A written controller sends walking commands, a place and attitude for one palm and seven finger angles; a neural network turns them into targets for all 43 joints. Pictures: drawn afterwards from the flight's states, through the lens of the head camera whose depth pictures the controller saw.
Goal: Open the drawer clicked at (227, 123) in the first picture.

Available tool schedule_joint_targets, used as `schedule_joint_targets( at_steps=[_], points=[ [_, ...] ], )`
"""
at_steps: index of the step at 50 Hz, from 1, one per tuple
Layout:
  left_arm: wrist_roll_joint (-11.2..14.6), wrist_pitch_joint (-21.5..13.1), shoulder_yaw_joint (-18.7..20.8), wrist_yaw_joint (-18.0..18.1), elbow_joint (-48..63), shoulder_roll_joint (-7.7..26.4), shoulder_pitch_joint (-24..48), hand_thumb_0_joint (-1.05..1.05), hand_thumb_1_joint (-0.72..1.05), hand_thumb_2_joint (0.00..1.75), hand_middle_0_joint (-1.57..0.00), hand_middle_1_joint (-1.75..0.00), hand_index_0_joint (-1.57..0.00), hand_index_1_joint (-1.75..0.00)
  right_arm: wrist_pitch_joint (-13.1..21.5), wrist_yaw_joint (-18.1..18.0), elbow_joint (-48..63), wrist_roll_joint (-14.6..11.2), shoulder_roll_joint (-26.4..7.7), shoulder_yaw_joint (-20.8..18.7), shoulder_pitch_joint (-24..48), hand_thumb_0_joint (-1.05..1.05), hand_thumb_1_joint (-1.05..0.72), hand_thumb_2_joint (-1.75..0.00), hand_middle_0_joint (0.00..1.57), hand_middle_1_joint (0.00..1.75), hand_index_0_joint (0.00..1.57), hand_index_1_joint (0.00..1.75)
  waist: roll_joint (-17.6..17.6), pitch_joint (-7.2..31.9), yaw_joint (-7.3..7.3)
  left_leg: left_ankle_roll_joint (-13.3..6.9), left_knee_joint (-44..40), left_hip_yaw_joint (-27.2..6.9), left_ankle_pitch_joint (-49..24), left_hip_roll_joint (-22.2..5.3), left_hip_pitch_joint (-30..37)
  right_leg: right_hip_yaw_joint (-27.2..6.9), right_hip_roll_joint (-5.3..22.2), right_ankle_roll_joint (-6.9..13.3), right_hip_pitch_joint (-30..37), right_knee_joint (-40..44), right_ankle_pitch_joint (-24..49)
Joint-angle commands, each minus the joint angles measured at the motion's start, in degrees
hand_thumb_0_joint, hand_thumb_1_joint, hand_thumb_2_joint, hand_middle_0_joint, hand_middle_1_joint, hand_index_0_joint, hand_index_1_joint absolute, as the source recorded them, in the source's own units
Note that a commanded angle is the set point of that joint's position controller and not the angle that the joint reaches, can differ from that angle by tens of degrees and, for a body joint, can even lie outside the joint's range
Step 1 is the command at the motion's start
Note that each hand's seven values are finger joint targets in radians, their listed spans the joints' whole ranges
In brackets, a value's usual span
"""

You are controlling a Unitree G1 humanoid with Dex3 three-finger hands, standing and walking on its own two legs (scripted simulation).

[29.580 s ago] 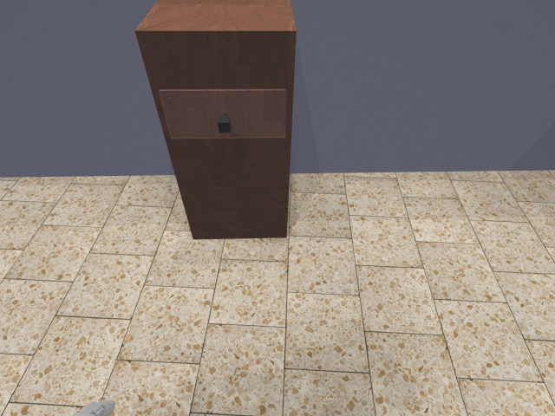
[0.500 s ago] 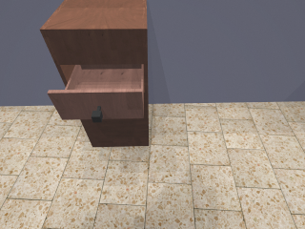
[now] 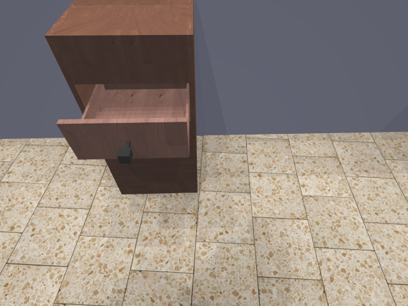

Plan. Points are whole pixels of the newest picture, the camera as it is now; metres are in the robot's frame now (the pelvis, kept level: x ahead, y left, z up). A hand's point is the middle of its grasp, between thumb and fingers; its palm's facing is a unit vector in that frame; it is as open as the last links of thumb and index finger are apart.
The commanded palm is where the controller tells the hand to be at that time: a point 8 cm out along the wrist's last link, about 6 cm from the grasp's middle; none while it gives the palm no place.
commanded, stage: look to check the result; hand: left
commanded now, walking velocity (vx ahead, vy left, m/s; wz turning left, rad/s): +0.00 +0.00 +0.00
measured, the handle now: (126, 151) +0.56 +0.28 -0.12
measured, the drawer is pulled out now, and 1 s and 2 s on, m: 0.19 0.19 0.19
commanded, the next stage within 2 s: take the last steps up to it in 1.86 s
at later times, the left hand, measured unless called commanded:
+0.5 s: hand out of the picture +0.01 +0.17 -0.18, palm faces +0.02 -0.98 -0.21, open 7.4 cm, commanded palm none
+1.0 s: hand out of the picture +0.04 +0.18 -0.17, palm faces +0.01 -0.97 -0.25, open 7.4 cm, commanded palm none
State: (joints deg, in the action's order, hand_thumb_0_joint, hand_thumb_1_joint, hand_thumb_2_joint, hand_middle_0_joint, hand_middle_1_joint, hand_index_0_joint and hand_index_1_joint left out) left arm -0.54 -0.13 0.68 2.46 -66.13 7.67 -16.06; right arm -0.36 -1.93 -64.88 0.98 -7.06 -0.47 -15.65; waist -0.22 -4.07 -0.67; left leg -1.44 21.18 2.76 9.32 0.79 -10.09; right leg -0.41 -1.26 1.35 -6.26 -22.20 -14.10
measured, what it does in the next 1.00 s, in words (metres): stands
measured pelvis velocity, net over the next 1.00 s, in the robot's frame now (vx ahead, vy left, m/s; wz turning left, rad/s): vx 0.01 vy -0.01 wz -0.01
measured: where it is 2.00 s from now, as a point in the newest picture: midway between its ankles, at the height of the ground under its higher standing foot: outside the picture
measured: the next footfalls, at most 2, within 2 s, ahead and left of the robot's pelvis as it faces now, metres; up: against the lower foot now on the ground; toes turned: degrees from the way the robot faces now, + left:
none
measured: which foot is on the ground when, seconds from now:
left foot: down 0.00-1.00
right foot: down 0.00-1.00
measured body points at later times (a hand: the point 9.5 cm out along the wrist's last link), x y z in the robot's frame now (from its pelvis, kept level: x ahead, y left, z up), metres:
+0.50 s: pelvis +0.01 -0.01 +0.00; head +0.03 -0.01 +0.45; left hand +0.02 +0.22 -0.16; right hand +0.01 -0.23 -0.16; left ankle +0.03 +0.10 -0.74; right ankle -0.02 -0.10 -0.74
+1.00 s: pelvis +0.01 -0.01 +0.00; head +0.03 -0.02 +0.45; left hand +0.04 +0.24 -0.15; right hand +0.03 -0.26 -0.16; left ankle +0.03 +0.10 -0.74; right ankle -0.02 -0.10 -0.74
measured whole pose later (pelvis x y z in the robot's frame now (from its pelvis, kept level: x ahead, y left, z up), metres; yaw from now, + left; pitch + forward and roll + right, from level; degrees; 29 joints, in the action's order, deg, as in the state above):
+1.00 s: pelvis +0.01 -0.01 +0.00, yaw +0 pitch -2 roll +0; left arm -0.6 -0.7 1.3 1.7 -65.2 11.8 -11.5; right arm -0.3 -1.5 -64.6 1.1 -11.7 -0.9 -11.1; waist -0.2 -4.2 -0.7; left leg -0.1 19.0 2.7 9.1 -0.5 -8.1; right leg -0.5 -2.6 2.5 -3.9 -18.9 -13.2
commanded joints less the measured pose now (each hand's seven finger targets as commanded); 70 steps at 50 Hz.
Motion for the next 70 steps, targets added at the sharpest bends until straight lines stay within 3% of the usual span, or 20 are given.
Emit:
schedule_joint_targets(
  at_steps=[1,32,38,41,48,59,66,70],
  points=[
    [-0.1,-0.8,0.8,0.3,1.3,6.0,-4.4,0.00,0.90,0.90,-0.20,-0.30,-0.20,-0.30,0.6,-0.4,1.0,-0.4,-5.6,-1.0,-3.6,0.00,-0.90,-0.90,0.20,0.30,0.20,0.30,0.6,-1.0,0.02,-0.4,-3.1,-6.2,-3.9,-6.4,3.4,-4.8,5.8,1.2,-5.6,5.5,5.2],
    [-0.1,-1.4,1.6,0.1,2.4,9.5,-0.5,0.00,0.90,0.90,-0.20,-0.30,-0.20,-0.30,0.9,-0.5,1.7,-0.2,-9.5,-1.5,0.3,0.00,-0.90,-0.90,0.20,0.30,0.20,0.30,0.2,0.9,-0.06,0.1,-3.0,-5.6,-7.8,-7.0,5.4,-5.6,6.4,1.4,-2.7,6.6,12.0],
    [-0.1,-1.3,1.6,-0.1,2.6,10.4,0.7,0.00,0.90,0.90,-0.20,-0.30,-0.20,-0.30,0.8,-0.3,1.8,-0.2,-10.4,-1.5,1.3,0.00,-0.90,-0.90,0.20,0.30,0.20,0.30,0.1,0.3,-0.06,0.2,-3.7,-5.8,-6.1,-7.0,5.0,-5.8,6.4,1.3,-2.9,7.2,9.8],
    [-0.1,-1.5,1.9,-0.1,2.9,11.3,0.8,0.00,0.90,0.90,-0.20,-0.30,-0.20,-0.30,1.0,-0.3,2.1,-0.3,-11.1,-1.6,1.7,0.00,-0.90,-0.90,0.20,0.30,0.20,0.30,0.4,2.2,0.06,0.2,-3.1,-5.7,-8.1,-7.2,6.2,-5.8,6.5,1.4,-2.1,6.9,12.4],
    [-0.1,-1.4,1.9,-0.3,3.0,12.4,2.4,0.00,0.90,0.90,-0.20,-0.30,-0.20,-0.30,0.9,-0.2,2.2,-0.1,-12.2,-1.7,3.1,0.00,-0.90,-0.90,0.20,0.30,0.20,0.30,0.5,0.9,0.01,0.3,-3.9,-6.0,-6.8,-7.2,5.7,-6.0,6.6,1.3,-2.5,7.6,11.0],
    [0.0,-1.6,2.1,-0.5,3.4,14.3,4.2,0.00,0.90,0.90,-0.20,-0.30,-0.20,-0.30,1.1,-0.1,2.4,-0.1,-14.2,-1.8,5.0,0.00,-0.90,-0.90,0.20,0.30,0.20,0.30,-0.3,2.2,0.00,0.4,-4.3,-6.1,-7.3,-7.4,6.3,-6.2,7.0,1.3,-1.7,7.9,11.8],
    [-0.1,-1.9,2.5,-0.5,3.8,15.9,5.4,0.00,0.90,0.90,-0.20,-0.30,-0.20,-0.30,1.3,-0.1,2.9,-0.2,-15.9,-2.1,6.0,0.00,-0.90,-0.90,0.20,0.30,0.20,0.30,0.9,3.9,0.04,0.3,-3.7,-6.1,-10.2,-7.8,7.4,-6.2,7.1,1.4,-0.5,7.5,15.6],
    [0.0,-1.8,2.4,-0.6,3.8,16.3,6.2,0.00,0.90,0.90,-0.20,-0.30,-0.20,-0.30,1.3,0.0,2.9,-0.1,-16.2,-2.1,6.6,0.00,-0.90,-0.90,0.20,0.30,0.20,0.30,-0.5,3.7,0.00,0.5,-4.2,-6.0,-9.9,-7.8,7.2,-6.1,7.3,1.4,-0.2,7.7,15.4]
  ],
)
